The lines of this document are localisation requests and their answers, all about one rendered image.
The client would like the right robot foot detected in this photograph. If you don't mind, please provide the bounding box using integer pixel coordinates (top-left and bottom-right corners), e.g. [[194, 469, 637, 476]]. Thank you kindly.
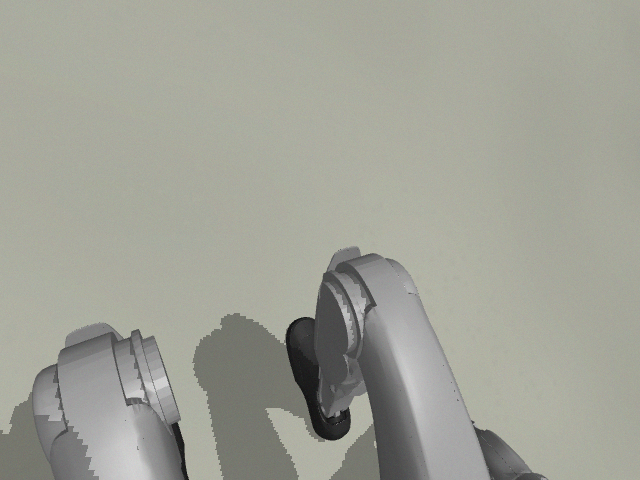
[[286, 317, 351, 441]]

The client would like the right robot hand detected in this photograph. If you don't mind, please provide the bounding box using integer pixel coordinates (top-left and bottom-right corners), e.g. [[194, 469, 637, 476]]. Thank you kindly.
[[471, 420, 533, 480]]

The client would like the left robot foot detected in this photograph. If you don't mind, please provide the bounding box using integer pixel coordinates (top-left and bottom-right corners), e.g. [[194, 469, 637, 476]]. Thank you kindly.
[[171, 422, 189, 480]]

